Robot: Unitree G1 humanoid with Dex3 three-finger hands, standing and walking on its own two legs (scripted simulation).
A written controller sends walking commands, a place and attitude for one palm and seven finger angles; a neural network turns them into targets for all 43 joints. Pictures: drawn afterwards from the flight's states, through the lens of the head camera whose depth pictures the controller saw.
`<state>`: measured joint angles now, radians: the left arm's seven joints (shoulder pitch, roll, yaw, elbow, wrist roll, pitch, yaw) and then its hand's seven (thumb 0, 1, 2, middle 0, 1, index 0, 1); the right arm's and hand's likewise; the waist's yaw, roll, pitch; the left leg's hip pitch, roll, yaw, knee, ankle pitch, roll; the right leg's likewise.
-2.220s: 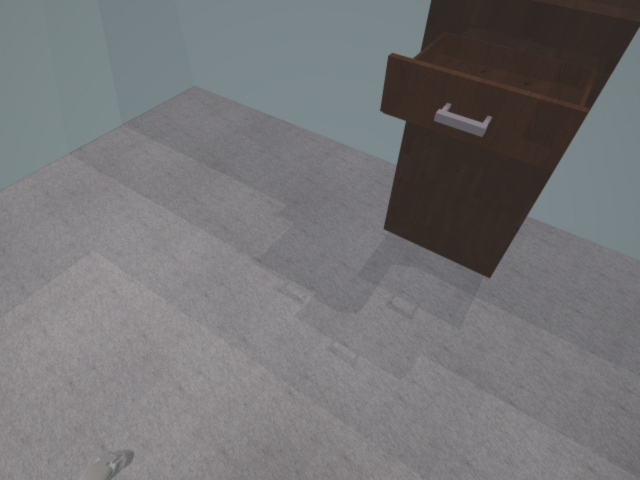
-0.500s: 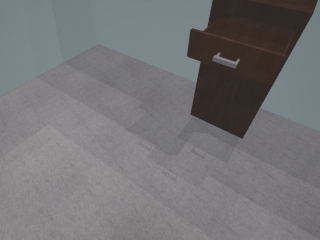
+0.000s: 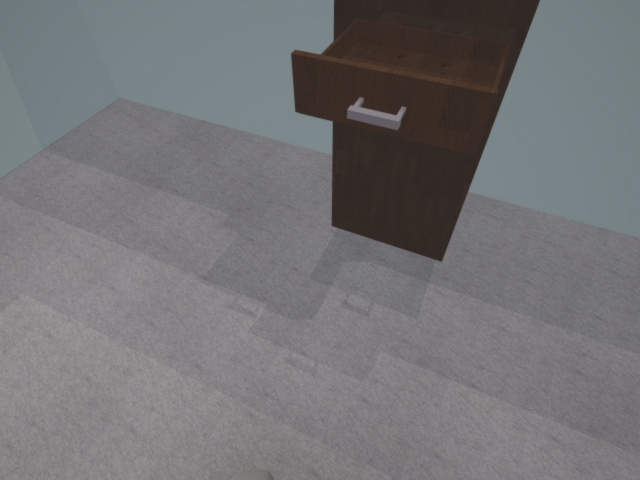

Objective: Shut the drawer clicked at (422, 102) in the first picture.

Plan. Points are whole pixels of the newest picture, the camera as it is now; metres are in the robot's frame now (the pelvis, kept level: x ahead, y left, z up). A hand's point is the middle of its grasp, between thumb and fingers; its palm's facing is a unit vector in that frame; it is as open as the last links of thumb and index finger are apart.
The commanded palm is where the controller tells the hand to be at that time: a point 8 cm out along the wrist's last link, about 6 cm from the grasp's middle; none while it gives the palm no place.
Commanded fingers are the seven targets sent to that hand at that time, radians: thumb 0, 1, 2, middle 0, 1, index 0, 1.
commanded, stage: walk to a spot facing it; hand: left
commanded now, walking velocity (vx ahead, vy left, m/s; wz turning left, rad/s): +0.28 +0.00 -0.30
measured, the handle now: (377, 112) +0.79 -0.04 +0.03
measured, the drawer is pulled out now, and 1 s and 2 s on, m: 0.29 0.29 0.29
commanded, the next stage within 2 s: turn to face it in 0.08 s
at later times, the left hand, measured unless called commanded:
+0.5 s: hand (185, 430) +0.21 +0.24 -0.18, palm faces -0.12 -0.98 -0.18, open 7.4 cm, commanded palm none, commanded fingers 0.00 0.90 0.90 -0.20 -0.30 -0.20 -0.30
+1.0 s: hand (253, 342) +0.35 +0.16 -0.15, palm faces -0.35 -0.92 -0.19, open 7.3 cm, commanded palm none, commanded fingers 0.00 0.90 0.90 -0.20 -0.30 -0.20 -0.30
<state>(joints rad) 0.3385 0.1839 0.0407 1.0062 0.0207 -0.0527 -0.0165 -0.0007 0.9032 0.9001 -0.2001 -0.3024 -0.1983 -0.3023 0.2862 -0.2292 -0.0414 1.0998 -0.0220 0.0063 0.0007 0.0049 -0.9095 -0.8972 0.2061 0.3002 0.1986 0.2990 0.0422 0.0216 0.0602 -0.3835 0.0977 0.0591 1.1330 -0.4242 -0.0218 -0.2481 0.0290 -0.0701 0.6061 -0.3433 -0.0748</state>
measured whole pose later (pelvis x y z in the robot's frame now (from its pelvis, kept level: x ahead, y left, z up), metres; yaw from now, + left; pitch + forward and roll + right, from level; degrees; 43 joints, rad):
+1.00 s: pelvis +0.21 +0.02 +0.01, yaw -20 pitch +0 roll -1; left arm 0.21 0.15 0.06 0.99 0.03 0.00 -0.01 -0.01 0.92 0.90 -0.20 -0.30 -0.20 -0.30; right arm 0.40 -0.19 -0.06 1.11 -0.03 0.01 -0.01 0.00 -0.91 -0.90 0.21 0.30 0.20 0.30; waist -0.06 0.03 -0.01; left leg -0.29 0.13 0.25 0.64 -0.40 0.00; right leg -0.18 -0.02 -0.11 0.47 -0.28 -0.02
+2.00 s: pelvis +0.43 -0.13 +0.01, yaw -21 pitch -1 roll +2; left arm 0.12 0.13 0.04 1.02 0.02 -0.04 0.04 -0.02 0.94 0.90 -0.20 -0.30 -0.20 -0.30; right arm 0.30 -0.15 -0.05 1.12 -0.01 0.04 -0.03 0.00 -0.91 -0.90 0.20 0.30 0.20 0.30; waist -0.02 0.03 0.07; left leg -0.34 0.04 0.05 0.96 -0.52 -0.05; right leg -0.31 -0.06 -0.15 0.51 -0.19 -0.06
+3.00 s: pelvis +0.38 -0.09 +0.01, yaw -21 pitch +1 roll +0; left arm 0.17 0.16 0.04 1.07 0.02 0.00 0.02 0.00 0.93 0.90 -0.20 -0.30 -0.19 -0.30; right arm 0.40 -0.13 -0.04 1.17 -0.02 0.03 -0.05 0.00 -0.91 -0.90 0.21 0.30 0.20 0.30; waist -0.06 0.03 0.01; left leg -0.25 0.07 0.03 0.57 -0.40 -0.04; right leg -0.19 0.00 -0.06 0.48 -0.31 -0.02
